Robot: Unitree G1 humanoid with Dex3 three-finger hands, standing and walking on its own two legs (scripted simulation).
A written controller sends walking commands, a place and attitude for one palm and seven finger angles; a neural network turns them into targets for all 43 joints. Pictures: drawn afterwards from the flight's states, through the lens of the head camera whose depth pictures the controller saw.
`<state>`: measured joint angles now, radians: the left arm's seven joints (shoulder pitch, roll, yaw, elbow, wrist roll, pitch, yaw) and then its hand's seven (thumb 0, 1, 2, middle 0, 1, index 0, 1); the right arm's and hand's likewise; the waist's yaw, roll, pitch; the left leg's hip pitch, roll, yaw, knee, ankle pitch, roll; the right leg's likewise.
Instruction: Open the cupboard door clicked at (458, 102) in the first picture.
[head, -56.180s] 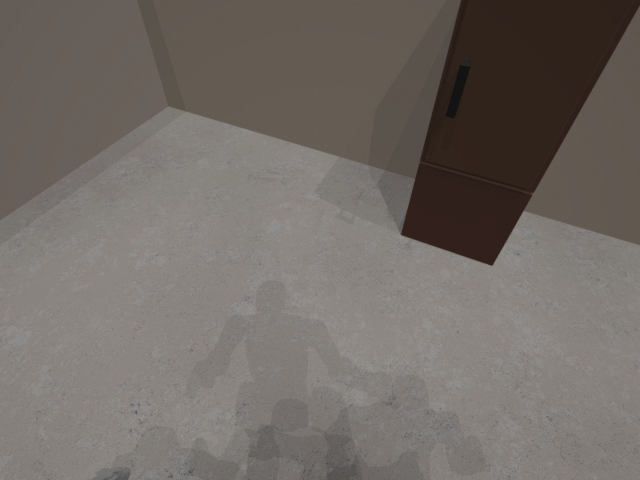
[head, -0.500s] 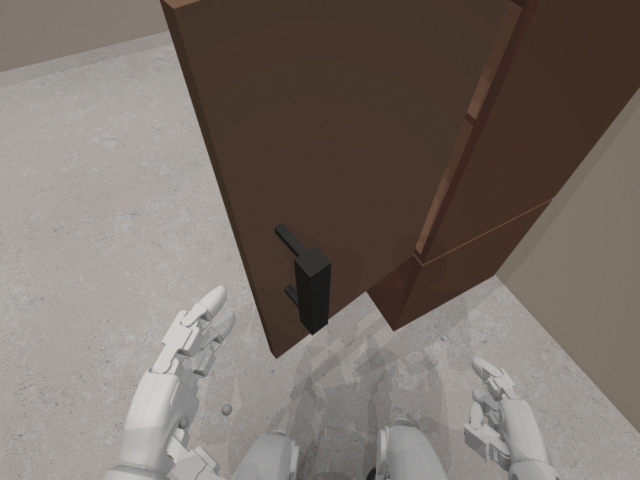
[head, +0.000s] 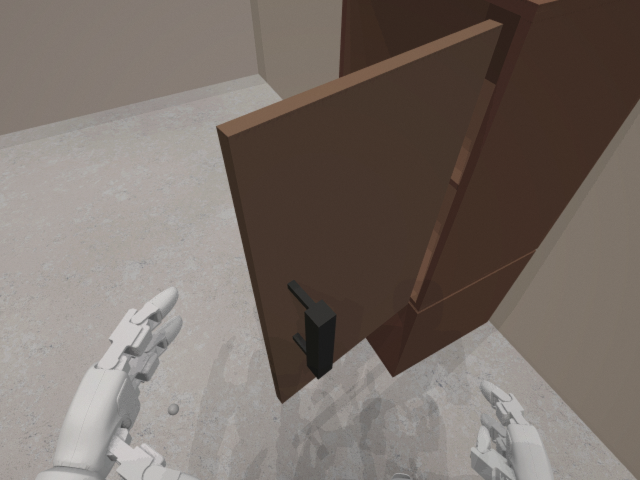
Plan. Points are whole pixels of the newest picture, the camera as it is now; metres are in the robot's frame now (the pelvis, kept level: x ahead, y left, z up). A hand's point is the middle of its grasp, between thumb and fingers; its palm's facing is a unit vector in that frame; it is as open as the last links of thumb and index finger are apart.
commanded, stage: draw the hand back to the body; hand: left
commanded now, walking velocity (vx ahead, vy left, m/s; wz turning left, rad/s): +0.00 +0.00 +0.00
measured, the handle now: (308, 330) +0.31 +0.05 +0.01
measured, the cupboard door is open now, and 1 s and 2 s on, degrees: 100 100 100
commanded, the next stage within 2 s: step back with the hand held close in 1.02 s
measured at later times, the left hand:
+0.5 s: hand (57, 325) +0.20 +0.24 +0.19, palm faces +0.37 -0.83 -0.41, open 10.8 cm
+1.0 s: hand (28, 302) +0.21 +0.25 +0.22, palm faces +0.43 -0.80 -0.41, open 7.5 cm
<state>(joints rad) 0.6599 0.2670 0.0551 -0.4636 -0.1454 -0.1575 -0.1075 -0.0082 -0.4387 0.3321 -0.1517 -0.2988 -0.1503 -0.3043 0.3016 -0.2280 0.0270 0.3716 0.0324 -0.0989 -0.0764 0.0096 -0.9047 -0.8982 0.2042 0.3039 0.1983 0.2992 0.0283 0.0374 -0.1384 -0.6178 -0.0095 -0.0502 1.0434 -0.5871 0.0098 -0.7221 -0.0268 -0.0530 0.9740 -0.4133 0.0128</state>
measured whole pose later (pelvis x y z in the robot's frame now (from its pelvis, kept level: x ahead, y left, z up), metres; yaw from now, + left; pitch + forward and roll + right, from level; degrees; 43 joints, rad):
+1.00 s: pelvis +0.02 -0.01 +0.07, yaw -1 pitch -5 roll -1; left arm 0.48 0.33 0.33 -0.42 -0.04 -0.09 0.10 0.02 0.88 0.90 -0.21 -0.30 -0.21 -0.31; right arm 0.21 -0.22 0.03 0.64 -0.01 -0.14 -0.08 0.01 -0.91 -0.90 0.20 0.30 0.20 0.30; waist 0.08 0.06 0.03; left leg -0.02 0.01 -0.02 0.43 -0.33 0.00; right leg -0.15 0.00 -0.03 0.43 -0.20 0.00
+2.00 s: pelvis -0.08 +0.01 +0.05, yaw +0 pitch +0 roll +0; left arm 0.52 0.42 0.46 -0.52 0.01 -0.23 0.16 0.02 0.88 0.90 -0.21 -0.30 -0.21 -0.31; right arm 0.23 -0.21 0.01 0.56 -0.01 -0.07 -0.08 0.01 -0.90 -0.90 0.21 0.30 0.20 0.30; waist -0.01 -0.03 0.06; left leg -0.38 -0.03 -0.01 0.66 -0.28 0.03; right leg -0.45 -0.02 0.01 0.54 -0.11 0.03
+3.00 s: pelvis -0.23 -0.04 +0.06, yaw -4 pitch +3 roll +1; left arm 0.64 0.49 0.45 -0.56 -0.04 -0.15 0.14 0.02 0.88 0.90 -0.21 -0.30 -0.21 -0.31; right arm 0.17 -0.23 -0.02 0.57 0.00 -0.08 -0.06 0.01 -0.91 -0.90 0.20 0.30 0.20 0.30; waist -0.03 -0.05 0.04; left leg -0.33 -0.03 0.05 0.41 -0.12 0.04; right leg -0.30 0.03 -0.01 0.62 -0.40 0.02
